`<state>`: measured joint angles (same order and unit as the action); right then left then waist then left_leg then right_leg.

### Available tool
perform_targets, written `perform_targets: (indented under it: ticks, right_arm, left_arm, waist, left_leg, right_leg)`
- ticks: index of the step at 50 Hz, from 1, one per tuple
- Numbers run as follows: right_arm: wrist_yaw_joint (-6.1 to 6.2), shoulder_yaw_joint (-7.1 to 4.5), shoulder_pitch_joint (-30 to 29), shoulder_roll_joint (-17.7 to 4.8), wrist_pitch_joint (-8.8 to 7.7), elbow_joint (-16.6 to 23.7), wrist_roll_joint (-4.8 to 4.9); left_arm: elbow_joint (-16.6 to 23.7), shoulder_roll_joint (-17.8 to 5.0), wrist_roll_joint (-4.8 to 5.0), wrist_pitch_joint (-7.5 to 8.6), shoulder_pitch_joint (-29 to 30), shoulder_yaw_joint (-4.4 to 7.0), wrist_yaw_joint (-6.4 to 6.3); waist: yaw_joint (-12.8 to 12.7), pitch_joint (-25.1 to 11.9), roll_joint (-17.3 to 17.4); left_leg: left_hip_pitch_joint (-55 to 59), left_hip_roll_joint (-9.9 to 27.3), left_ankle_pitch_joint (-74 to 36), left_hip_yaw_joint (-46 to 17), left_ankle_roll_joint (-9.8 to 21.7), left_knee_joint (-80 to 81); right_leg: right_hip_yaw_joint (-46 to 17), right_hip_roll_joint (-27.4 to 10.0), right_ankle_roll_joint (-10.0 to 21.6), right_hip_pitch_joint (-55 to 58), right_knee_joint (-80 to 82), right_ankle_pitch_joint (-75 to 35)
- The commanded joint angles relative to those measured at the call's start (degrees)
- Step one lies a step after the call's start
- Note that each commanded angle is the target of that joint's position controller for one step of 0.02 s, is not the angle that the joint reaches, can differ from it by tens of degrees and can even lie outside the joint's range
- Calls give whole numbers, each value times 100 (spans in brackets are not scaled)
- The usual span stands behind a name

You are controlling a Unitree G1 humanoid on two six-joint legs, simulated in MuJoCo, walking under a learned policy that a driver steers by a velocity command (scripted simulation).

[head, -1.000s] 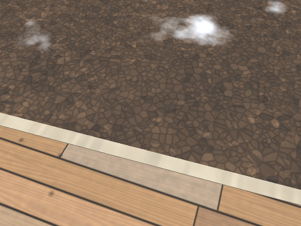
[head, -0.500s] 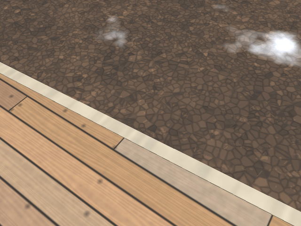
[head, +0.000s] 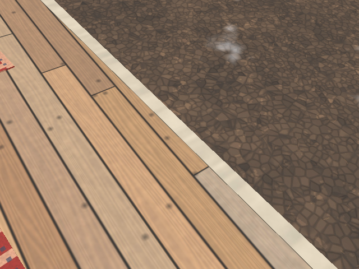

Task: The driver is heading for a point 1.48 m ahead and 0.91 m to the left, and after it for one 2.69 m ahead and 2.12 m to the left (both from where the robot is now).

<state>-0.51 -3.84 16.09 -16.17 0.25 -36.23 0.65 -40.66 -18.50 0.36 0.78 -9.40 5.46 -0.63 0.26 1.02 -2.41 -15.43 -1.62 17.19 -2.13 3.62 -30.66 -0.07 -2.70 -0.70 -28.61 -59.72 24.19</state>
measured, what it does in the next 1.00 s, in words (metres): walks ahead, turning left: right foot, then left foot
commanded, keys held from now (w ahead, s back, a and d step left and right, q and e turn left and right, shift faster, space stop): w+q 0.18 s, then q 0.70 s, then w+q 0.12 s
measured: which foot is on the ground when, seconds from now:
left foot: down 0.00-0.36, up 0.38-0.80, down 0.82-1.00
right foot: up 0.00-0.34, down 0.36-0.82, up 0.84-1.00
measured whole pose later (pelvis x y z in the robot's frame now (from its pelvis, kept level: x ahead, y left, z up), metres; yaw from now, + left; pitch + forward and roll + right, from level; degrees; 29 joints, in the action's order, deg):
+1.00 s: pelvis +0.22 +0.04 +0.01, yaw +35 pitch +2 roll -2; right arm 0.4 -3.5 13.0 -18.0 0.8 -32.3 0.7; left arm -42.6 -20.1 0.2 0.2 -6.2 4.7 0.6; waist 0.2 3.4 -2.1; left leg -16.9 -1.6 12.0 -3.6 3.3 -26.9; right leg 0.0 -1.9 -2.4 -28.8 -58.8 21.7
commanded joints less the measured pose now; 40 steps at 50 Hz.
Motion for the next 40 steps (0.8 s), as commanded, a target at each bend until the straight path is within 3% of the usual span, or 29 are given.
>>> perform_targets:
  ticks: [1,3,6,9,12,15,17,18,19,20,21,22,23,24,26,28,31,36,38,40]
  right_arm:
    - [127,-198,25,-927,-192,351,-29]
    - [173,-186,176,-904,-257,287,-68]
    - [209,-209,382,-979,-303,146,-14]
    - [216,-254,549,-1093,-296,7,49]
    - [228,-284,633,-1150,-204,-100,66]
    - [254,-317,505,-1165,-72,-59,87]
    - [278,-282,173,-1044,-36,89,124]
    - [274,-214,120,-806,-56,181,88]
    - [283,-91,303,-414,-63,316,-84]
    - [286,-81,1249,-413,-52,350,35]
    - [301,-232,1326,-1047,1,87,73]
    - [306,-317,765,-1284,74,103,88]
    - [334,-333,574,-1238,158,106,82]
    - [341,-343,435,-1177,225,182,50]
    - [311,-264,406,-826,292,239,71]
    - [293,-206,156,-668,285,390,43]
    - [210,-164,-129,-630,273,539,-5]
    - [43,-163,-468,-690,292,724,26]
    - [-12,-193,-560,-739,316,815,33]
    - [-36,-259,-380,-793,321,785,29]
  left_arm:
    - [559,-610,-60,297,608,170,32]
    - [467,-494,-55,381,594,139,67]
    - [465,-354,-45,437,822,75,87]
    - [537,-302,13,481,1149,25,138]
    - [660,-279,4,527,1458,-14,188]
    - [622,-496,0,556,1138,65,226]
    - [520,-612,-47,576,628,130,184]
    - [506,-804,-131,589,266,180,131]
    - [519,-1191,-230,550,-333,228,71]
    - [352,-1289,-241,421,-449,243,108]
    - [470,-761,-76,347,-184,122,105]
    - [559,-429,-59,292,46,18,66]
    - [580,-339,-96,227,317,-39,46]
    - [556,-310,-90,178,500,-58,24]
    - [463,-437,-169,166,566,-34,-24]
    - [368,-530,-156,168,500,0,-54]
    - [299,-665,-99,107,545,45,-65]
    - [216,-906,2,-2,595,106,18]
    - [154,-1005,89,-20,499,136,57]
    - [96,-976,196,-38,487,131,73]
  waist:
    - [99,90,1126]
    - [108,6,951]
    - [199,58,963]
    - [336,177,1037]
    - [401,304,1018]
    - [217,-66,1187]
    - [-134,-294,1190]
    - [-305,-742,958]
    - [-366,-1628,-204]
    - [125,-2100,-1828]
    - [91,-1588,-1013]
    - [-49,-1028,-596]
    - [31,-776,-299]
    - [90,-522,-333]
    - [124,-336,-577]
    - [38,-382,-611]
    - [-20,-585,-418]
    - [-100,-440,-479]
    - [-105,-417,-478]
    - [77,-447,-389]
  left_leg:
    - [1030,1371,1426,-2385,904,2134]
    - [1133,1238,663,-2080,872,2131]
    - [1044,1101,138,-1816,821,2070]
    - [859,1058,7,-1828,833,1980]
    - [741,981,-1132,-1873,806,1527]
    - [829,943,-2121,-2216,602,917]
    - [783,711,-2407,-2308,344,320]
    - [516,389,-2314,-2094,105,-454]
    - [-315,-136,-223,-1483,-202,-2076]
    - [-1797,-720,2607,-1054,-486,-3403]
    - [-2087,-139,2149,-1041,-679,-4102]
    - [-2185,17,1714,-795,-780,-4250]
    - [-2069,167,1433,-635,-853,-4174]
    - [-1966,299,1206,-532,-901,-4027]
    - [-1561,319,836,-209,-926,-3727]
    - [-1657,406,666,-134,-936,-3293]
    - [-1528,579,252,-94,-885,-2598]
    - [-882,546,-46,255,-670,-1431]
    - [-720,486,-3,365,-529,-903]
    - [-73,287,-615,534,-280,133]
  right_leg:
    - [-363,-121,1,-1582,38,-1012]
    - [-306,-15,-83,-1462,516,-1598]
    - [-318,126,-233,-1181,1513,-2065]
    - [-367,239,-340,-832,2304,-2196]
    - [-346,395,-311,-461,2832,-2022]
    - [-362,580,-169,311,3074,-1814]
    - [-292,537,60,1110,3638,-2191]
    - [-575,49,324,2078,3788,-2770]
    - [-1696,-1214,748,3609,3462,-4319]
    - [-3658,-2396,1745,4535,3659,-4641]
    - [-3383,-2267,1662,3932,3812,-3761]
    - [-2388,-1848,1415,3359,3821,-3543]
    - [-1797,-1527,1279,2840,3912,-3365]
    - [-1452,-1369,1259,2348,4032,-3209]
    - [-833,-1117,1311,1736,4342,-3184]
    - [-667,-1275,1484,1925,4439,-3513]
    - [-405,-1468,1561,2198,4438,-3656]
    - [85,-1490,1373,2095,4355,-3192]
    - [108,-1586,1242,2292,4117,-3149]
    - [364,-1458,896,2188,3527,-2888]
